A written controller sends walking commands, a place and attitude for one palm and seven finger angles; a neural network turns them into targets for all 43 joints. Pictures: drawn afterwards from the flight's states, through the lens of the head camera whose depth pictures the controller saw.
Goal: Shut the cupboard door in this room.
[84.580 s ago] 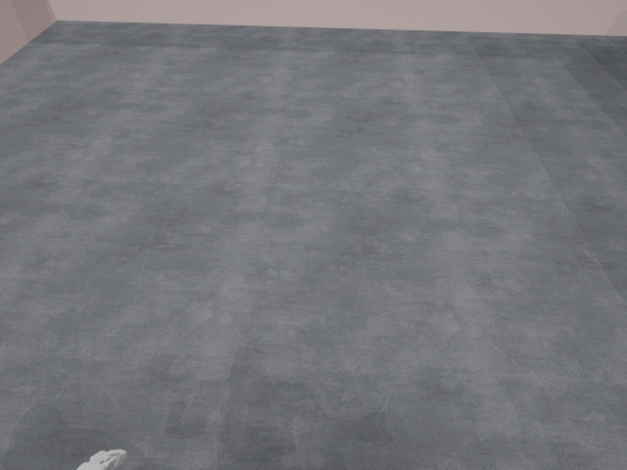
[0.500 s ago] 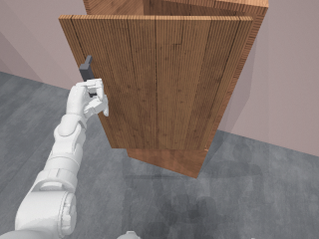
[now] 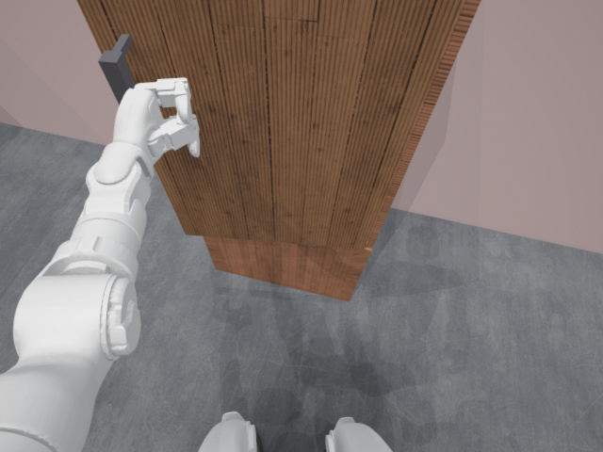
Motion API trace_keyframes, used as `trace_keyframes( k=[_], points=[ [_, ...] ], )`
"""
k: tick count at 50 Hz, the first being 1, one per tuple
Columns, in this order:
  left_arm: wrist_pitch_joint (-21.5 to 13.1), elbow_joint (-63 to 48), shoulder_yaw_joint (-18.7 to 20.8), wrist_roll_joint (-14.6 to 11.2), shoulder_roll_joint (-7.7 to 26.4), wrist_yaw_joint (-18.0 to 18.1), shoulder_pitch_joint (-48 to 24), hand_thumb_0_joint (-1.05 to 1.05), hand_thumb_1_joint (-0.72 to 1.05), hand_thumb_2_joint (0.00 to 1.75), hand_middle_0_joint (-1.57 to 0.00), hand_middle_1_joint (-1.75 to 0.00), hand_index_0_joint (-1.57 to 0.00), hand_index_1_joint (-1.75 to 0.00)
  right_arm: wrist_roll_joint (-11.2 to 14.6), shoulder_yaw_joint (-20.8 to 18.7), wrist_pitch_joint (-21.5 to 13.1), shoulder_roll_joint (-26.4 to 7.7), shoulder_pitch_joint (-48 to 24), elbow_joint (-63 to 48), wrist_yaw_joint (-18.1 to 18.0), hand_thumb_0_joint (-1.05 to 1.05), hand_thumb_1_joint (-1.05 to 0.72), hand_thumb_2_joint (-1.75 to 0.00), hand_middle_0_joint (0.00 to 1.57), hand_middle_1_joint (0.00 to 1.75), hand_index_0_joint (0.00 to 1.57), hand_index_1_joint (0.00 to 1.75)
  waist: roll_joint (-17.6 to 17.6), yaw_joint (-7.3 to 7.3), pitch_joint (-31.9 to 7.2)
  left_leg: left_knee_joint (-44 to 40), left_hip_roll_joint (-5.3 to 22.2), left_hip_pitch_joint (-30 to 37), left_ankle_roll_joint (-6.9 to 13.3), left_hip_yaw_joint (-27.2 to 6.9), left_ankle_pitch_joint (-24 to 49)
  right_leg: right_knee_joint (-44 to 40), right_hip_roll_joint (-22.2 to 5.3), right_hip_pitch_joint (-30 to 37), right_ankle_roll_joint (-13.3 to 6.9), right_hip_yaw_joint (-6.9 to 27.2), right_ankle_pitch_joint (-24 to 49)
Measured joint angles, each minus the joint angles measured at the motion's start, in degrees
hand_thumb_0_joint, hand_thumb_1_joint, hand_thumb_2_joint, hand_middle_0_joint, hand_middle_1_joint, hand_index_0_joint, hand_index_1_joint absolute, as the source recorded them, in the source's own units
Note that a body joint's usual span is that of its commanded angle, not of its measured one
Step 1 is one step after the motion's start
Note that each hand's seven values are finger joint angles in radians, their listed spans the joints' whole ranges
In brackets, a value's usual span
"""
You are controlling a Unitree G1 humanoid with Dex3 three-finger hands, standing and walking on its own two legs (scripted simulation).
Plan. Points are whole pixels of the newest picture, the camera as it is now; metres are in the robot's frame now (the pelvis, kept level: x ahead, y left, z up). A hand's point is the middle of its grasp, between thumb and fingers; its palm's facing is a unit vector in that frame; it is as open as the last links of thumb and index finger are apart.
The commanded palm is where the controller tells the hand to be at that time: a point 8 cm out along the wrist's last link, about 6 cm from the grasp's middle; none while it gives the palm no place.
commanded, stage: push the door shut along its arc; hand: left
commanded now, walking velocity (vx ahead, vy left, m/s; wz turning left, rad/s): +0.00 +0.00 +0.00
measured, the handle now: (138, 99) +0.57 +0.18 +0.12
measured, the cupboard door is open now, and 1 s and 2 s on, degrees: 10 0 0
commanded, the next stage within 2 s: pull the fist back off the door in 0.76 s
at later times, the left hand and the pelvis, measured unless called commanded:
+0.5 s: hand (211, 96) +0.56 +0.08 +0.12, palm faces -0.29 -0.96 -0.01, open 3.1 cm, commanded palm +0.57 +0.12 +0.12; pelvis +0.01 -0.01 -0.01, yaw -1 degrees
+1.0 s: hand (218, 82) +0.59 +0.07 +0.12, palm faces -0.02 -0.99 +0.11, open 3.0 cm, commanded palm +0.58 +0.09 +0.12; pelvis +0.01 +0.00 -0.03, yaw +0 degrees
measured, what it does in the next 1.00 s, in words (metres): stands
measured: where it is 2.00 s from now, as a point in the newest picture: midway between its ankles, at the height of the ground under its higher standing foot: outside the picture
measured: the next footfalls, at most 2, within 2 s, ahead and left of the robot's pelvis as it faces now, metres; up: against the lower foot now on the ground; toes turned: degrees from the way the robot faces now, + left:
none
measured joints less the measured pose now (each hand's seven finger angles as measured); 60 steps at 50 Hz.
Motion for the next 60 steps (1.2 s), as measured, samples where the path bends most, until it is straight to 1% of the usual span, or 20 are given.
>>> trace_keyframes(
  k=[4,8,13,17,22,37,44,45,46,47,49,50,51,52,53,54,55,56,58,60],
  points=[
    [0.8,1.7,1.9,1.2,1.9,-0.5,-2.7,0.02,0.9,0.9,-1.3,-1.5,-1.3,-1.5,-0.3,0.0,0.2,-0.3,0.9,-0.4,0.1,0.01,-0.9,-0.9,0.21,0.29,0.2,0.3,0.1,-1.58,-0.1,1.1,0.5,-2.1,-0.1,0.1,-0.4,0.9,0.4,-2.2,-0.1,0.2,-0.2],
    [1.0,1.5,3.2,1.9,3.4,-1.3,-3.9,0.02,0.9,0.9,-1.3,-1.5,-1.3,-1.5,-0.6,-0.4,0.6,-0.4,2.3,-0.8,0.4,0.01,-0.9,-0.9,0.21,0.29,0.2,0.3,0.5,-2.47,-0.4,1.7,0.9,-3.5,-0.2,0.4,-1.0,1.5,0.8,-3.7,-0.2,0.5,-0.5],
    [1.8,2.6,3.5,2.3,4.5,-2.7,-5.3,0.01,0.9,0.91,-1.3,-1.5,-1.3,-1.5,-0.6,-0.2,1.8,-0.3,3.8,-0.7,0.6,0.01,-0.9,-0.9,0.2,0.29,0.2,0.3,0.8,-2.8,-0.5,2.2,1.1,-4.2,-0.3,0.3,-1.6,1.8,1.1,-4.4,-0.3,0.5,-1.0],
    [3.0,3.9,3.1,2.4,5.6,-3.4,-7.3,-0.01,0.9,0.92,-1.3,-1.5,-1.3,-1.5,-0.7,0.0,2.0,-0.1,4.0,-0.4,0.6,0.01,-0.9,-0.9,0.21,0.29,0.2,0.3,0.9,-3.19,-0.4,2.6,1.2,-5.1,-0.5,-0.1,-1.8,1.9,1.2,-5.0,-0.5,0.1,-1.2],
    [3.7,5.2,2.0,2.5,6.8,-4.4,-10.1,-0.01,0.91,0.93,-1.3,-1.5,-1.3,-1.5,-1.0,0.1,1.5,0.1,3.4,-0.3,0.5,0.01,-0.9,-0.9,0.21,0.29,0.2,0.3,1.0,-3.71,-0.4,3.6,1.2,-6.9,-0.6,-0.7,-2.0,2.6,1.3,-6.5,-0.7,-0.5,-1.5],
    [6.4,7.2,0.5,3.7,8.3,-6.6,-17.4,0.02,0.96,0.96,-1.3,-1.5,-1.3,-1.5,-1.9,0.1,0.1,-0.2,1.2,0.1,0.3,0.01,-0.9,-0.9,0.21,0.29,0.2,0.3,0.9,-4.52,-0.7,7.0,1.2,-11.7,-0.5,-1.5,-3.2,5.3,1.4,-10.7,-0.7,-1.2,-2.6],
    [7.4,8.0,-1.2,3.9,8.3,-6.7,-20.7,0.03,0.98,0.98,-1.3,-1.5,-1.3,-1.5,-2.4,0.1,-0.7,0.2,1.5,1.1,0.3,0.01,-0.9,-0.9,0.21,0.29,0.2,0.3,1.0,-4.77,-0.6,8.6,1.0,-14.0,-0.3,-1.9,-3.6,6.7,1.2,-12.6,-0.5,-1.6,-3.1],
    [7.8,7.8,-0.2,3.9,7.4,-5.6,-20.7,0.03,0.96,0.98,-1.3,-1.5,-1.3,-1.5,-2.4,-0.1,-0.8,0.3,2.1,1.0,0.4,0.01,-0.9,-0.9,0.21,0.29,0.2,0.3,1.1,-4.33,-0.8,8.8,1.1,-14.3,-0.3,-2.1,-3.6,6.8,1.2,-12.9,-0.5,-1.7,-3.1],
    [8.1,7.6,1.2,3.6,5.8,-2.6,-20.6,0.04,0.93,0.98,-1.3,-1.5,-1.3,-1.5,-2.6,-0.2,-0.8,0.4,2.8,0.9,0.7,0.01,-0.9,-0.9,0.21,0.29,0.2,0.3,1.3,-3.78,-1.2,8.9,1.0,-14.6,-0.3,-2.2,-3.6,6.7,1.2,-13.0,-0.4,-1.9,-3.1],
    [8.2,7.3,2.4,3.6,4.1,1.3,-20.5,0.04,0.89,0.97,-1.3,-1.5,-1.3,-1.5,-3.0,-0.3,-0.9,0.5,3.4,0.8,1.3,0.01,-0.9,-0.9,0.2,0.29,0.2,0.3,1.4,-3.32,-1.5,8.9,1.0,-14.7,-0.3,-2.3,-3.6,6.7,1.2,-13.1,-0.4,-1.9,-3.0],
    [8.1,6.4,4.5,4.1,0.6,10.8,-19.8,0.03,0.82,0.96,-1.3,-1.5,-1.3,-1.5,-4.0,-0.3,-0.9,1.1,4.3,0.7,2.8,0.01,-0.9,-0.9,0.2,0.29,0.2,0.3,1.3,-2.82,-2.1,8.7,0.8,-14.7,-0.4,-2.4,-3.4,6.6,1.0,-13.1,-0.3,-2.1,-3.0],
    [7.9,5.9,5.4,4.8,-1.0,16.0,-19.4,0.02,0.8,0.95,-1.3,-1.5,-1.3,-1.5,-4.7,-0.3,-0.8,1.4,4.5,0.6,3.6,0.01,-0.9,-0.9,0.2,0.29,0.2,0.3,1.3,-2.82,-2.5,8.7,0.7,-14.8,-0.4,-2.5,-3.3,6.5,1.0,-13.0,-0.2,-2.1,-2.9],
    [7.4,5.5,5.9,6.2,-2.2,21.0,-18.9,0.02,0.79,0.94,-1.3,-1.5,-1.3,-1.5,-5.4,-0.3,-0.8,1.7,4.7,0.5,4.4,0.01,-0.9,-0.9,0.2,0.29,0.2,0.3,1.2,-3.01,-2.9,8.6,0.7,-14.8,-0.4,-2.5,-3.2,6.5,1.0,-13.1,-0.2,-2.2,-2.9],
    [6.6,5.4,6.0,8.0,-3.1,25.3,-18.5,0.02,0.79,0.94,-1.3,-1.5,-1.3,-1.5,-6.1,-0.3,-0.8,2.0,4.7,0.4,5.2,0.01,-0.9,-0.9,0.2,0.29,0.2,0.3,1.2,-3.37,-3.1,8.6,0.7,-14.8,-0.4,-2.6,-3.2,6.5,1.0,-13.1,-0.3,-2.2,-2.9],
    [5.7,5.3,5.6,9.8,-3.6,28.6,-18.1,0.02,0.8,0.93,-1.3,-1.5,-1.3,-1.5,-6.6,-0.3,-0.8,2.4,4.7,0.3,5.9,0.01,-0.9,-0.9,0.2,0.29,0.2,0.3,1.2,-3.79,-3.3,8.6,0.7,-14.8,-0.5,-2.6,-3.1,6.6,0.9,-13.1,-0.3,-2.2,-2.8],
    [4.8,5.1,5.0,11.5,-3.9,30.7,-17.5,0.01,0.81,0.92,-1.3,-1.5,-1.3,-1.5,-7.0,-0.4,-0.6,2.7,4.7,0.1,6.5,0.01,-0.9,-0.9,0.2,0.29,0.2,0.3,1.3,-4.21,-3.4,8.5,0.7,-14.7,-0.5,-2.5,-3.1,6.5,1.0,-13.1,-0.3,-2.2,-2.8],
    [3.9,5.0,4.3,12.7,-4.1,32.0,-16.9,0.02,0.82,0.92,-1.3,-1.5,-1.3,-1.5,-7.2,-0.5,-0.4,3.0,4.7,0.0,7.0,0.01,-0.9,-0.9,0.2,0.29,0.2,0.3,1.3,-4.57,-3.4,8.3,0.8,-14.4,-0.5,-2.4,-3.0,6.4,1.0,-12.8,-0.4,-2.1,-2.7],
    [3.2,4.9,3.6,13.4,-4.2,32.5,-16.3,0.02,0.83,0.92,-1.3,-1.5,-1.3,-1.5,-7.2,-0.5,0.0,3.3,4.7,0.0,7.3,0.01,-0.9,-0.9,0.2,0.29,0.2,0.3,1.4,-4.84,-3.3,8.0,0.8,-14.0,-0.5,-2.3,-3.0,6.1,1.0,-12.5,-0.4,-2.0,-2.6],
    [2.4,5.0,3.5,13.4,-4.5,31.9,-15.2,0.02,0.86,0.92,-1.3,-1.5,-1.3,-1.5,-6.9,-0.5,0.8,3.6,4.9,-0.1,7.4,0.01,-0.9,-0.9,0.2,0.29,0.2,0.3,1.6,-5.07,-3.1,7.1,0.9,-12.7,-0.5,-1.9,-2.7,5.3,1.1,-11.5,-0.4,-1.6,-2.2],
    [2.2,5.1,4.1,12.4,-5.1,30.7,-13.8,0.02,0.88,0.92,-1.3,-1.5,-1.3,-1.5,-6.5,-0.5,1.6,3.7,5.4,-0.1,7.2,0.01,-0.9,-0.9,0.2,0.29,0.2,0.3,1.7,-4.94,-3.1,5.7,1.1,-10.9,-0.5,-1.4,-2.4,4.1,1.2,-10.0,-0.4,-1.0,-1.7]
  ],
)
